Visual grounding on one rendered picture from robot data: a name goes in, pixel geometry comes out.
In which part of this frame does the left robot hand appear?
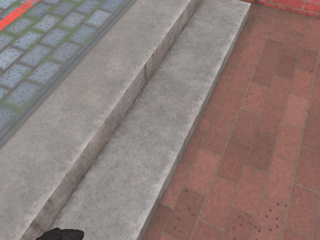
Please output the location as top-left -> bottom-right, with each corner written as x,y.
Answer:
36,227 -> 84,240

